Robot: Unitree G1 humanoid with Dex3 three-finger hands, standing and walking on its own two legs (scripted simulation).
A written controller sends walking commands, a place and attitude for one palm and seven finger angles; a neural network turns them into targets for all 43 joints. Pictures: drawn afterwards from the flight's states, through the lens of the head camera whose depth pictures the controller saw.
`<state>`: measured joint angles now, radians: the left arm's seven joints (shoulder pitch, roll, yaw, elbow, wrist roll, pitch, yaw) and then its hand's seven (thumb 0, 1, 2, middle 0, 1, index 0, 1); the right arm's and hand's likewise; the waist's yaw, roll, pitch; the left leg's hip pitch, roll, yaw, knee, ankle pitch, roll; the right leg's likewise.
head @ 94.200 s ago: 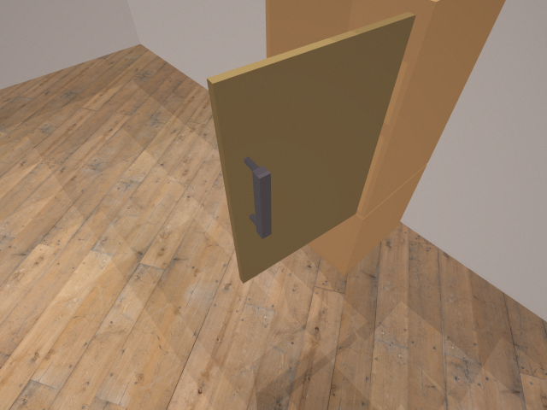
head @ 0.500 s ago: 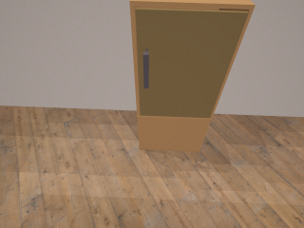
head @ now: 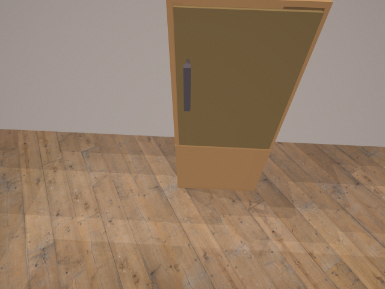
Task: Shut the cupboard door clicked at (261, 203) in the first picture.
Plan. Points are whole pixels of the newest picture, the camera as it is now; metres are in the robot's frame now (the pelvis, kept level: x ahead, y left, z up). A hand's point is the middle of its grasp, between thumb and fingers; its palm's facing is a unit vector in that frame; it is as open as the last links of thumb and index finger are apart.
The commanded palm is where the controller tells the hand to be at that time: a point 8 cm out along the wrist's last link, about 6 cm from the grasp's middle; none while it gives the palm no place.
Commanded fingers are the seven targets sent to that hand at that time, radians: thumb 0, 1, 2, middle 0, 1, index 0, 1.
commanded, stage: look to check the result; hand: left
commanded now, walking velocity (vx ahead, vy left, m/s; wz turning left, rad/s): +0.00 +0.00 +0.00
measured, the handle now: (187, 86) +0.76 +0.07 +0.00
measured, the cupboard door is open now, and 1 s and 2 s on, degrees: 0 0 0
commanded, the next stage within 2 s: stand and wait in 0.22 s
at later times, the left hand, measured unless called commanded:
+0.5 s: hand out of the picture +0.00 +0.16 -0.18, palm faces +0.04 -0.99 -0.17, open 7.3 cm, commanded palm none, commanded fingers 0.00 0.90 0.90 -0.20 -0.30 -0.20 -0.30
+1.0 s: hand out of the picture +0.01 +0.16 -0.18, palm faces +0.05 -0.98 -0.17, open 7.3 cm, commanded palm none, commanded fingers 0.00 0.90 0.90 -0.20 -0.30 -0.20 -0.30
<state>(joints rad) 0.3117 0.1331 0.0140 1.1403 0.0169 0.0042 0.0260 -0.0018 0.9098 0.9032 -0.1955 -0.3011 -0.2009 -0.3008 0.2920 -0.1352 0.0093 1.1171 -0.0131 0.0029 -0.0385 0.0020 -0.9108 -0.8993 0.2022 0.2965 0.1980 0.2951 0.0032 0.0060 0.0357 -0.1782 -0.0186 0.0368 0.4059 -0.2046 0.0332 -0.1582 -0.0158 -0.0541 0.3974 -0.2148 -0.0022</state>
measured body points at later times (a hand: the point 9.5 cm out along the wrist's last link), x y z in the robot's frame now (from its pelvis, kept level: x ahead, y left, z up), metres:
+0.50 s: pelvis +0.02 +0.00 +0.00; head +0.03 +0.00 +0.45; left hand +0.00 +0.21 -0.16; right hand +0.01 -0.22 -0.16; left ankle +0.01 +0.10 -0.74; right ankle +0.00 -0.12 -0.74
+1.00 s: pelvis +0.03 +0.00 +0.00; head +0.04 +0.00 +0.45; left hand +0.01 +0.21 -0.16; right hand +0.03 -0.22 -0.16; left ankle +0.01 +0.10 -0.74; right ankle +0.00 -0.12 -0.74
